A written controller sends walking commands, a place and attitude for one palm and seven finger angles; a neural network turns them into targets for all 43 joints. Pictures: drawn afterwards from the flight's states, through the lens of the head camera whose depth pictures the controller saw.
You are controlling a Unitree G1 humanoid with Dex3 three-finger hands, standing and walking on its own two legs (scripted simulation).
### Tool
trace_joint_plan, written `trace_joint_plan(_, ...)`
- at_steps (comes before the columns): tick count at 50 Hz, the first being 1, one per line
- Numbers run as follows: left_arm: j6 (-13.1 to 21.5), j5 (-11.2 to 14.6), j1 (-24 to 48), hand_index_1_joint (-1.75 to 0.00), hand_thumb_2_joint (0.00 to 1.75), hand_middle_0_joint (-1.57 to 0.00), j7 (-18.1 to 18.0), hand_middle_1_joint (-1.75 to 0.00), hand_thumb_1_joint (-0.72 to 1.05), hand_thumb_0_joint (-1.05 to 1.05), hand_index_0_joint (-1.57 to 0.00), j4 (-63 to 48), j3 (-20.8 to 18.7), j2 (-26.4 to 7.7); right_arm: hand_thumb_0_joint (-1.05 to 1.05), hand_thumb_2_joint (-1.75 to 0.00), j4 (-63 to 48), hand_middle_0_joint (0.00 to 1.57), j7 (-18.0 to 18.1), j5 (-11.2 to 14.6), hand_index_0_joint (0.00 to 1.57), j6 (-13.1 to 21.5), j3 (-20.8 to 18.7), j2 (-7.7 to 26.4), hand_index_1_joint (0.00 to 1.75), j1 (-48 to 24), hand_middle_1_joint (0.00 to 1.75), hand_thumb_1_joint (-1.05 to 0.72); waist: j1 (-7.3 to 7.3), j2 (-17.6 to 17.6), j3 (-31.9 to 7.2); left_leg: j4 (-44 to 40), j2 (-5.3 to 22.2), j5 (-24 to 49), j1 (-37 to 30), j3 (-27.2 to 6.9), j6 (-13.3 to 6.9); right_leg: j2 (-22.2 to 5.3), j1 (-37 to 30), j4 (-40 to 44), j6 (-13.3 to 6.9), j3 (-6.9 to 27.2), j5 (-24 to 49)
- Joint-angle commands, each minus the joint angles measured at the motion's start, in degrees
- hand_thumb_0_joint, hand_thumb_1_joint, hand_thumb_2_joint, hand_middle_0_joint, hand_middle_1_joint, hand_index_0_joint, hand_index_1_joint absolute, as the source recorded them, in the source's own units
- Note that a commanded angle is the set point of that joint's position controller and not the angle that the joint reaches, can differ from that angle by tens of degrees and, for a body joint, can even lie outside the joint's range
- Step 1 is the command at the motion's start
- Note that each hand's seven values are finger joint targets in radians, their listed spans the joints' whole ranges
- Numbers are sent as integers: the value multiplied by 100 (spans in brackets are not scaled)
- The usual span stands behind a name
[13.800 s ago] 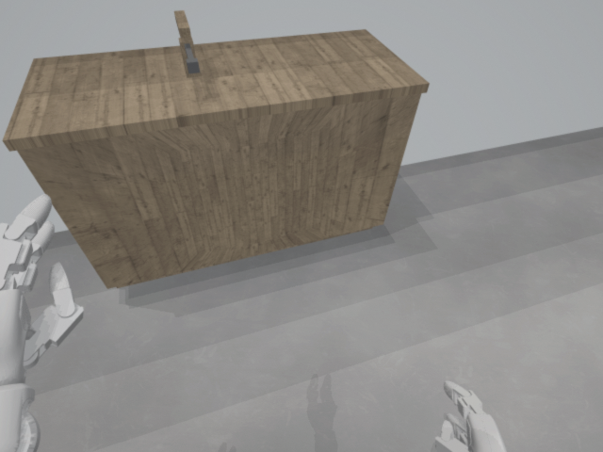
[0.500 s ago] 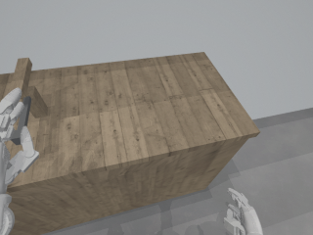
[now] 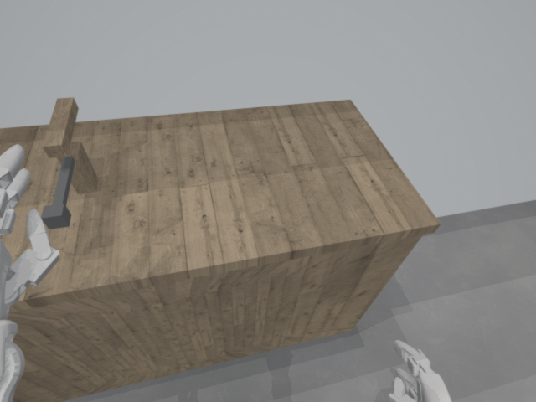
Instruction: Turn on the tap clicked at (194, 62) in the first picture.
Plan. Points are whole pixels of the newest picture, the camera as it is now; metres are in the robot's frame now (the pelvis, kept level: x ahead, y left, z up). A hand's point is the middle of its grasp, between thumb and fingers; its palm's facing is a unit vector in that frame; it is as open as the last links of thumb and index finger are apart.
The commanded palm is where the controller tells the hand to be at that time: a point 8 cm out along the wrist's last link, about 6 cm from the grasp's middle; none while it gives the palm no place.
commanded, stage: come to a stop and stand still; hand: left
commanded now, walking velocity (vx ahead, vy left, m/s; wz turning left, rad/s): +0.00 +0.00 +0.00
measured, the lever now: (56, 216) +0.33 +0.37 +0.06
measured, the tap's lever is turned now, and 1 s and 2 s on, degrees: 0 0 0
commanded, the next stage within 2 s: look again from close up in 0.08 s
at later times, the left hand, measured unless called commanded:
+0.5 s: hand (67, 231) +0.24 +0.27 +0.16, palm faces +0.38 -0.84 -0.38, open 7.4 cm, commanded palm +0.18 +0.30 +0.18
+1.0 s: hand (101, 224) +0.25 +0.23 +0.17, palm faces +0.33 -0.86 -0.39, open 7.4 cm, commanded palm +0.19 +0.28 +0.18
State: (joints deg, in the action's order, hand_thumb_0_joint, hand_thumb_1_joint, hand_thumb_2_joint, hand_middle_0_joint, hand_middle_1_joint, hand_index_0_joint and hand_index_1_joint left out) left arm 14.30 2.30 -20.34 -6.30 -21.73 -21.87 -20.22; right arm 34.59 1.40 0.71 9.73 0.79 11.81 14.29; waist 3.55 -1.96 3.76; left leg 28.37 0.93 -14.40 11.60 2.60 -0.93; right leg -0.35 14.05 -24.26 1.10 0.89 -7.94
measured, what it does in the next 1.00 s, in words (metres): stands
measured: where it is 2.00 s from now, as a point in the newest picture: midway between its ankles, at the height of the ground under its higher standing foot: outside the picture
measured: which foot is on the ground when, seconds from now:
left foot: down 0.00-1.00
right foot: down 0.00-1.00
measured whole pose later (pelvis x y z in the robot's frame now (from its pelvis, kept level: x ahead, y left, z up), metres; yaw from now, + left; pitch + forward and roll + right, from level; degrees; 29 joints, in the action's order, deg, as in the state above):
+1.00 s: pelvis +0.02 +0.01 +0.00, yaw -1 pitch -2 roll -1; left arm 12.7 2.0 -21.3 -4.4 -24.0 -19.0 -18.5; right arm 31.0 -2.4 1.2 8.4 0.5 11.3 10.7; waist 0.8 2.6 4.3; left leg 30.1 0.9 -17.3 10.7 4.2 -1.3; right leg -0.5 14.2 -26.9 1.7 1.4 -10.6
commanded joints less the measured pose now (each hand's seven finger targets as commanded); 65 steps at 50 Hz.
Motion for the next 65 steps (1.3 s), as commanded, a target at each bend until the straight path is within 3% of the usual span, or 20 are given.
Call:
trace_joint_plan(1, 375, -77, 691, -30, 90, -20, -32, -30, 90, 0, -20, -1096, 54, -616, 0, -90, -883, 20, 27, -8, 20, 447, -255, 667, 30, -555, 30, -90, -183, 458, -459, -965, 141, -1072, 364, -228, -72, -145, -257, 701, -163, 476, -1397)
trace_joint_plan(6, 355, -116, 499, -30, 90, -20, -46, -30, 90, 0, -20, -935, -273, -826, 0, -90, -911, 20, 4, -7, 20, 371, -273, 672, 30, -560, 30, -90, -167, 228, -405, -1083, 199, -919, 648, -319, -57, -87, -530, 597, -130, 355, -1023)
trace_joint_plan(10, 398, -95, 526, -30, 90, -20, -39, -30, 90, 0, -20, -1391, -613, -1150, 0, -90, -976, 20, -1, 5, 20, 345, -274, 634, 30, -680, 30, -90, -145, 454, -531, -1077, 222, -469, 549, -286, -33, -42, -768, 434, -120, 251, -337)
trace_joint_plan(15, 425, -51, 323, -30, 90, -20, -19, -30, 90, 0, -20, -1860, -561, -1064, 0, -90, -992, 20, -36, 2, 20, 392, -293, 613, 30, -703, 30, -90, -144, 806, -923, -843, 238, 629, 158, -235, 12, -79, -1039, 141, -125, 109, 749)
trace_joint_plan(20, 352, -32, -53, -30, 90, -20, -28, -30, 90, 0, -20, -1725, -523, -950, 0, -90, -942, 20, -68, 25, 20, 344, -334, 625, 30, -636, 30, -90, -171, 552, -1036, -655, 270, 1531, -139, -234, 124, -90, -1041, 18, -128, 9, 1417)
trace_joint_plan(37, 229, 33, 28, -30, 90, -20, -56, -30, 90, 0, -20, -1864, -429, -896, 0, -90, -1057, 20, -12, 5, 20, 95, -323, 611, 30, -748, 30, -90, -185, 632, -1005, -738, 323, 1433, -47, -269, 144, -95, -1125, 42, -123, -8, 1335)
trace_joint_plan(38, 811, -1032, 6189, -30, 90, -20, -26, -30, 90, 0, -20, -3316, -3751, -5517, 0, -90, -810, 20, -67, -445, 20, 368, -290, 812, 30, -74, 30, -90, -91, 589, -499, -43, 494, 1950, 836, -250, -83, -33, -502, -177, -296, 168, 1045)
trace_joint_plan(39, 551, -284, 2543, -30, 90, -20, 251, -30, 90, 0, -20, 465, -1342, -1705, 0, -90, -518, 20, -72, -138, 20, 393, -120, 48, 30, -688, 30, -90, -119, 415, -1373, -488, 257, 2346, -306, -371, -4, -331, -338, -157, -471, 258, 1246)
trace_joint_plan(40, 416, 4, 1260, -30, 90, -20, 163, -30, 90, 0, -20, -502, -992, -1228, 0, -90, -909, 20, -154, 44, 20, 300, -373, 455, 30, -555, 30, -90, -108, 1428, -1526, -425, 309, 3558, -1218, -101, 289, -72, -513, -543, -437, -20, 1680)
trace_joint_plan(41, 314, -92, 1202, -30, 90, -20, 166, -30, 90, 0, -20, -255, -551, -911, 0, -90, -983, 20, -175, -19, 20, 354, -440, 629, 30, -349, 30, -90, -168, 1602, -1648, -273, 554, 3683, -1186, -110, 163, -87, -304, -762, -416, 61, 803)
trace_joint_plan(42, 324, -63, 1114, -30, 90, -20, 227, -30, 90, 0, -20, -751, -286, -798, 0, -90, -1023, 20, -232, 0, 20, 335, -465, 642, 30, -350, 30, -90, -186, 1960, -1654, -176, 619, 4021, -1341, -208, 126, -110, -83, -789, -353, 14, 531)
trace_joint_plan(44, 237, -5, 310, -30, 90, -20, 233, -30, 90, 0, -20, -1308, 59, -509, 0, -90, -1151, 20, -387, 43, 20, 254, -409, 639, 30, -509, 30, -90, -151, 1623, -1430, -142, 660, 3454, -875, -111, 41, -168, -422, -467, -282, -67, 644)
trace_joint_plan(47, 103, 13, -198, -30, 90, -20, 123, -30, 90, 0, -20, -1371, -87, -709, 0, -90, -1264, 20, -368, 84, 20, 171, -331, 663, 30, -621, 30, -90, -172, -114, -1254, -16, 451, 2184, -62, -73, 113, -283, -1029, -92, -239, 41, 1871)
trace_joint_plan(49, 85, 45, -240, -30, 90, -20, 26, -30, 90, 0, -20, -1057, -592, -1065, 0, -90, -1224, 20, -200, 68, 20, 107, -365, 672, 30, -684, 30, -90, -200, -1136, -1135, -133, 243, 982, 103, -98, 144, -400, -882, 67, -298, 284, 1571)
trace_joint_plan(50, 78, 59, -275, -30, 90, -20, -73, -30, 90, 0, -20, -1074, -1052, -1490, 0, -90, -1191, 20, -97, 89, 20, 30, -367, 669, 30, -769, 30, -90, -200, -1034, -1099, -231, 190, 738, 1, -66, 130, -445, -696, 103, -327, 280, 1335)
trace_joint_plan(53, 179, 152, 4, -30, 90, -20, -43, -30, 90, 0, -20, -1114, -1071, -1352, 0, -90, -1250, 20, 72, 39, 20, -20, -272, 584, 30, -868, 30, -90, -214, -68, -789, -566, 176, -60, 113, -118, 10, -403, -276, 410, -272, 513, -221)
trace_joint_plan(55, 250, 112, 470, -30, 90, -20, -52, -30, 90, 0, -20, -1561, -1088, -1526, 0, -90, -1212, 20, 143, 32, 20, 8, -238, 574, 30, -926, 30, -90, -209, 603, -640, -715, 217, -298, 179, -135, -51, -337, -214, 459, -258, 520, -534)
trace_joint_plan(56, 287, 94, 538, -30, 90, -20, -32, -30, 90, 0, -20, -1517, -887, -1301, 0, -90, -1195, 20, 153, 14, 20, 53, -233, 568, 30, -878, 30, -90, -207, 720, -661, -750, 220, -411, 262, -122, -73, -318, -321, 461, -249, 463, -641)
trace_joint_plan(64, 212, -114, 513, -30, 90, -20, -28, -30, 90, 0, -20, -982, -25, -670, 0, -90, -963, 20, 103, -1, 20, 316, -310, 714, 30, -518, 30, -90, -204, 50, -393, -718, 40, -1182, 171, -13, -52, -203, 181, 1136, -175, 676, -2039)
trace_joint_plan(65, 197, -127, 443, -30, 90, -20, -34, -30, 90, 0, -20, -872, -111, -751, 0, -90, -920, 20, 103, 5, 20, 302, -305, 719, 30, -556, 30, -90, -192, 266, -382, -848, 73, -1145, 133, -22, -49, -171, 197, 1109, -169, 629, -1957)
